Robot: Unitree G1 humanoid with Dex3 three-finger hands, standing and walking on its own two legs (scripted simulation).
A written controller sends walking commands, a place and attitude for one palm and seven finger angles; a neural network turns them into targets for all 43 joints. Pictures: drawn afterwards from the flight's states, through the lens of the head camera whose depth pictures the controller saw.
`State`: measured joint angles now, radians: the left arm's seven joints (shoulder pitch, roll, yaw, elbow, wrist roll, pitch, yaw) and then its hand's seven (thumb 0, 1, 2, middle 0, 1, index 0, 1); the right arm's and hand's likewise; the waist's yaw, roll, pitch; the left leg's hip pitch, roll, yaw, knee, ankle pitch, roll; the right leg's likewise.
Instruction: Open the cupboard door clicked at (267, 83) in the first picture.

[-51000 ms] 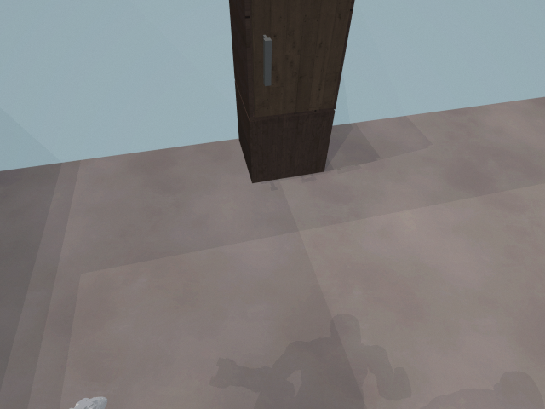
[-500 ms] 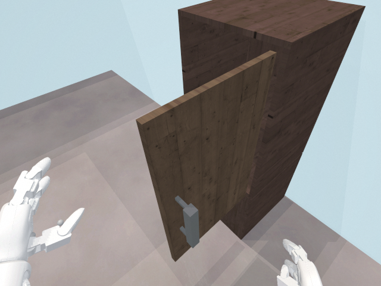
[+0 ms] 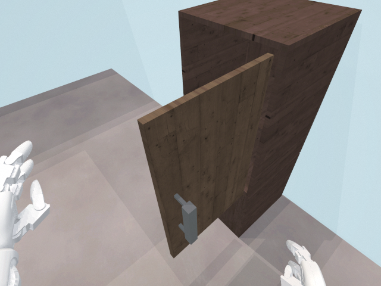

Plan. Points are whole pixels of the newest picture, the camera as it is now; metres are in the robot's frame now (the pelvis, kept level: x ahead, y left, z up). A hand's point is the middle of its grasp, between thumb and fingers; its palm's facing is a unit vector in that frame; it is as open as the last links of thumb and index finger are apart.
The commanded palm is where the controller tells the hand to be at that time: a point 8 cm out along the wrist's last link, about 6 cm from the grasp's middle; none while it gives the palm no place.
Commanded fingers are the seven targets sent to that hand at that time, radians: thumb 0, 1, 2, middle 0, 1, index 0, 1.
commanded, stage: draw the hand back to the body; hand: left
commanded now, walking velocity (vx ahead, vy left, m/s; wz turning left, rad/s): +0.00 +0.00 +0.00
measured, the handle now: (185, 218) +0.31 +0.07 -0.09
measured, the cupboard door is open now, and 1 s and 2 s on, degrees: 92 92 92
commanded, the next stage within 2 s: step back with the hand held close in 0.02 s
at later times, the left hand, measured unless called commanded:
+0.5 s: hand (37, 216) +0.17 +0.27 +0.15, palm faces +0.34 -0.78 -0.52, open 7.4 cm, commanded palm +0.11 +0.31 +0.17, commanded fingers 0.00 0.90 0.90 -0.20 -0.30 -0.20 -0.30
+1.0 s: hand out of the picture +0.09 +0.29 +0.15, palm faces +0.47 -0.74 -0.48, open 7.4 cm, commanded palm +0.03 +0.32 +0.17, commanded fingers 0.00 0.90 0.90 -0.20 -0.30 -0.20 -0.30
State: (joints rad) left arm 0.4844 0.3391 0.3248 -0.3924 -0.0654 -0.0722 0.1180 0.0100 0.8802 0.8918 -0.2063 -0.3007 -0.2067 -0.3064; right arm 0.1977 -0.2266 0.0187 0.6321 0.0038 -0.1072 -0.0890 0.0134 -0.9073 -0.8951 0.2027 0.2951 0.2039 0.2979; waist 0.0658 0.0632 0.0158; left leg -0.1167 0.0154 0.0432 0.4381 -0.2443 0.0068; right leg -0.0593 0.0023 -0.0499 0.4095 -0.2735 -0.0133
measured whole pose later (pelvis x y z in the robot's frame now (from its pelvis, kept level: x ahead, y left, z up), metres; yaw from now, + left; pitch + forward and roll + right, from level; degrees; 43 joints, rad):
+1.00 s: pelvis -0.10 +0.02 -0.02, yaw +2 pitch -1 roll -2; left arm 0.55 0.39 0.44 -0.53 -0.02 -0.22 0.16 0.01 0.89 0.90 -0.21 -0.30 -0.21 -0.31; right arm 0.20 -0.21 0.00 0.59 -0.01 -0.08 -0.08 0.01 -0.91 -0.89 0.20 0.30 0.21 0.30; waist 0.01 0.02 0.07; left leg -0.46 0.00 0.02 0.66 -0.28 0.03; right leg -0.37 0.02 -0.01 0.58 -0.20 0.00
